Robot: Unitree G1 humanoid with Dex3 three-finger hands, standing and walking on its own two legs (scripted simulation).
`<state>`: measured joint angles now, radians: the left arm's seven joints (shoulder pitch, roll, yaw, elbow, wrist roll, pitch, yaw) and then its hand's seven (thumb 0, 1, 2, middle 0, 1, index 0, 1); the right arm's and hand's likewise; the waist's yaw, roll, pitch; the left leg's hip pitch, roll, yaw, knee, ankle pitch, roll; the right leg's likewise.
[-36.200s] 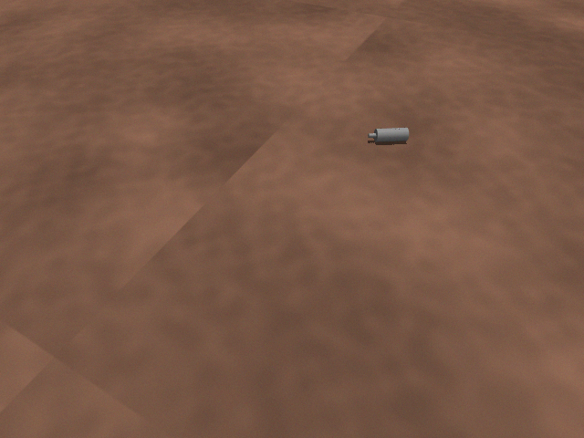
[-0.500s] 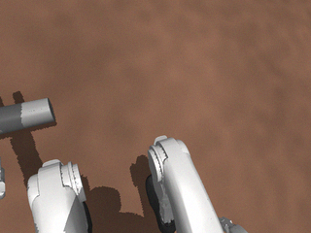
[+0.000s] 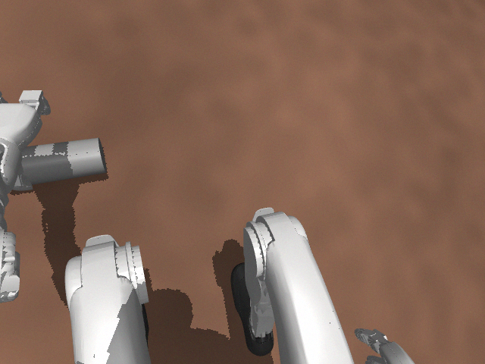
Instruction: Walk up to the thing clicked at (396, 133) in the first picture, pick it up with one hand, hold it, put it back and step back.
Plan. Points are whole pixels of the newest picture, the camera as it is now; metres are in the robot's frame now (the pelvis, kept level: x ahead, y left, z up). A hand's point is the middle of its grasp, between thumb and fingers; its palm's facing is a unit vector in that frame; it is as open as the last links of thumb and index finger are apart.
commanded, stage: withdraw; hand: left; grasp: from above
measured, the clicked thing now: (41, 164) +0.51 +0.31 -0.30
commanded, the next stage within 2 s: home in 0.06 s
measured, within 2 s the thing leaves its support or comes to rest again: neither
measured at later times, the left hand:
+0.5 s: hand out of the picture +0.49 +0.29 -0.07, palm faces -0.35 -0.26 -0.90, open 11.6 cm
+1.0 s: hand out of the picture +0.29 +0.24 +0.13, palm faces -0.04 -0.89 -0.46, open 7.4 cm
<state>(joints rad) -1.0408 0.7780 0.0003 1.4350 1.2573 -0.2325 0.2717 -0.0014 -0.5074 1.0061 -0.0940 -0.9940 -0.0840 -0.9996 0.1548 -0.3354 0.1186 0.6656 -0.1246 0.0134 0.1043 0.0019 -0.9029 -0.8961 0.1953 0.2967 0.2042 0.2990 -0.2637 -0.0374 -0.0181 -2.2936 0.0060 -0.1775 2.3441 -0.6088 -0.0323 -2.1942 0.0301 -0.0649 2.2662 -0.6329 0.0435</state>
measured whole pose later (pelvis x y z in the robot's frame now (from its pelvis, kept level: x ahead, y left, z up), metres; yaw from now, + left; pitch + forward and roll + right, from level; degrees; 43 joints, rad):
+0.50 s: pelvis +0.02 +0.00 +0.05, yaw +1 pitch +36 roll -7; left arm -0.81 0.62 0.07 1.05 0.92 0.01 0.15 0.00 0.06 0.84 -0.22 -0.56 -0.20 -0.56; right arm 0.23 -0.26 0.04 0.67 -0.06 0.03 0.14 0.00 -0.90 -0.89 0.20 0.30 0.21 0.30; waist -0.18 0.07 -0.15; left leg -2.17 0.03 -0.13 2.21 -0.69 -0.02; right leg -2.09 0.03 -0.03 2.15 -0.70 0.06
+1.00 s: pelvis +0.03 +0.00 +0.23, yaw +6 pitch +25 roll -5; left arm -0.04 0.34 0.01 0.29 0.20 0.29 0.06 0.01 0.89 0.89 -0.21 -0.30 -0.21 -0.30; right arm 0.09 -0.23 0.02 0.57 0.03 -0.06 -0.03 0.01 -0.90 -0.90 0.20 0.30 0.21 0.30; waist -0.06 0.03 -0.20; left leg -1.47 0.03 -0.10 1.62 -0.58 -0.02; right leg -1.40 0.00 -0.04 1.57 -0.60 0.03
